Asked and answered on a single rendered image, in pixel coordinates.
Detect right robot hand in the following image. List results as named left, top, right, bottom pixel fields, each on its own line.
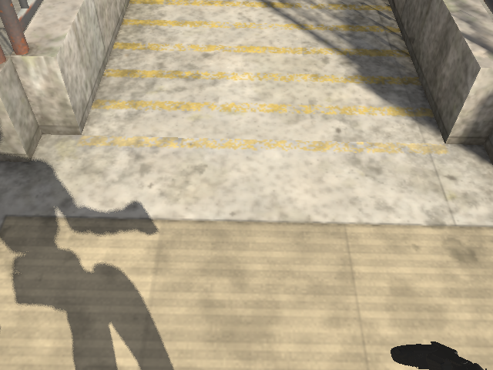
left=391, top=341, right=487, bottom=370

